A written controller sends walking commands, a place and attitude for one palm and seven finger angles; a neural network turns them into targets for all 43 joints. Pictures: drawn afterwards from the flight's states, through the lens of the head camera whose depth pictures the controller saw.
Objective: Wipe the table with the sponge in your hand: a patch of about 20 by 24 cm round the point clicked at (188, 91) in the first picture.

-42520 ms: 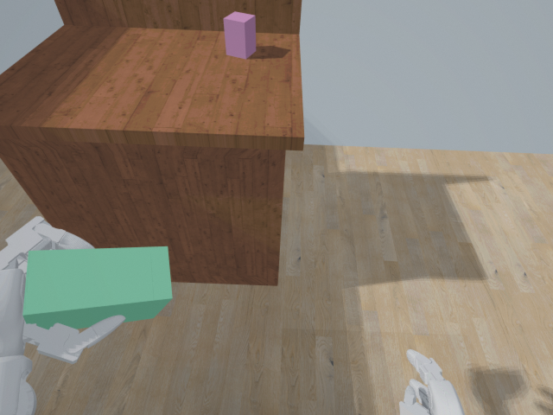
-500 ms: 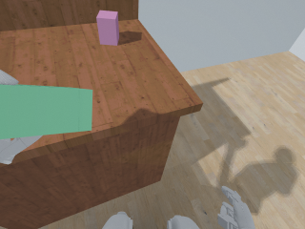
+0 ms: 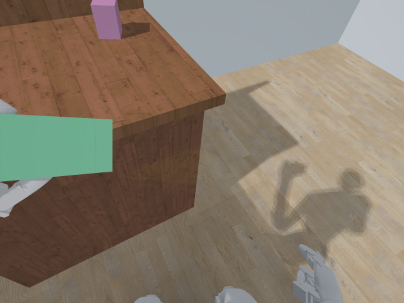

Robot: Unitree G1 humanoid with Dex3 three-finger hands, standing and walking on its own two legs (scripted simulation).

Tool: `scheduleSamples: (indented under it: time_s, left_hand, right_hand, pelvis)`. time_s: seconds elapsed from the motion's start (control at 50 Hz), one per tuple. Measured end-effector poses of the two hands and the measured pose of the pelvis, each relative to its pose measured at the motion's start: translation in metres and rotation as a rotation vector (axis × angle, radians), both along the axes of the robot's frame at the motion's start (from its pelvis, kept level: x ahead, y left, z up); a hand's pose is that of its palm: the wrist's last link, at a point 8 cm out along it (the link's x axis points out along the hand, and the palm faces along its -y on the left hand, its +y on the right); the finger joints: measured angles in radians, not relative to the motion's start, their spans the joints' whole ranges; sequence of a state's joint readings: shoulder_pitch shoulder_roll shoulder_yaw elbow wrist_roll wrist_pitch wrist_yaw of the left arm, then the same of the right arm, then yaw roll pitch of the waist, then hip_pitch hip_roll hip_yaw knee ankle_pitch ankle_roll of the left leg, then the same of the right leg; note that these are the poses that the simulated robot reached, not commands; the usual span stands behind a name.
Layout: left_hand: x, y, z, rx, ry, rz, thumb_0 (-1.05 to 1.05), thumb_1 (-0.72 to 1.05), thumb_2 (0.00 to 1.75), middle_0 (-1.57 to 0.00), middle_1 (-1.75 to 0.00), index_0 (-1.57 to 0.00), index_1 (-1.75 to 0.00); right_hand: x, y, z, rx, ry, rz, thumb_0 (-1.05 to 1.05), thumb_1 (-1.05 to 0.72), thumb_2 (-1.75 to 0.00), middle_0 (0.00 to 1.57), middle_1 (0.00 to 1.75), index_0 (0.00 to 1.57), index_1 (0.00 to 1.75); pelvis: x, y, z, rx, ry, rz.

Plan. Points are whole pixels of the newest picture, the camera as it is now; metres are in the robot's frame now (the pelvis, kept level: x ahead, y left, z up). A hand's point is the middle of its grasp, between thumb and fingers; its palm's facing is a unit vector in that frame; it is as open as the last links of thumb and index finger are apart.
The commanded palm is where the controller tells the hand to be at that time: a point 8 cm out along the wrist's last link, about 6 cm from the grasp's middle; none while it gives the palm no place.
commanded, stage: stop stepping back and stand still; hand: left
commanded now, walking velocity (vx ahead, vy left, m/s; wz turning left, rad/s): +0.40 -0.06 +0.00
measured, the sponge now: (60, 143) +0.26 +0.19 +0.25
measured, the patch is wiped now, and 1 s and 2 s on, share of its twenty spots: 1.00 1.00 1.00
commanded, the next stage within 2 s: stand and wait in 0.86 s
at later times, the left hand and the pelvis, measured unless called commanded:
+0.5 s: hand out of the picture +0.07 +0.20 +0.27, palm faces +0.50 -0.79 -0.37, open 10.2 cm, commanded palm +0.02 +0.25 +0.28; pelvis -0.13 -0.04 +0.01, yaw +3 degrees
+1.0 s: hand out of the picture +0.06 +0.19 +0.27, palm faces +0.59 -0.71 -0.37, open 10.2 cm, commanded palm +0.00 +0.23 +0.28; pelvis -0.13 -0.07 +0.00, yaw +8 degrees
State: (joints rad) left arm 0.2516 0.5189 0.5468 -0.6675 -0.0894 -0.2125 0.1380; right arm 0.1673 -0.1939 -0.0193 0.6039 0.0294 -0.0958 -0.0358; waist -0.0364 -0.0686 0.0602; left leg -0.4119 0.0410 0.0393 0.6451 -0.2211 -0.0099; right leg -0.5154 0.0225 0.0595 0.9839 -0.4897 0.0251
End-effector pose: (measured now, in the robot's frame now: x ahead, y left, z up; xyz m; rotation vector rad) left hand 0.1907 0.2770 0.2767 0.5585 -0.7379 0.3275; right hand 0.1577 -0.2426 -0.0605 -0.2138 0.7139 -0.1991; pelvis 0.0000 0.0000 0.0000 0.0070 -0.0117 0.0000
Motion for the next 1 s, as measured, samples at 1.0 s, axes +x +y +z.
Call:
scheduleSamples:
  time_s: [1.0]
  left_hand:
    - [-0.174, -0.055, 0.003, -0.040, 0.077, 0.201, 0.00, -0.52, 1.05, -0.73, -1.33, -0.74, -1.33]
  right_hand:
    - [-0.102, -0.044, -0.010, 0.038, -0.018, 0.139, 0.01, -0.90, -0.89, 0.20, 0.30, 0.20, 0.30]
  pelvis:
    - [-0.125, -0.069, 0.004, -0.009, -0.017, 0.136]
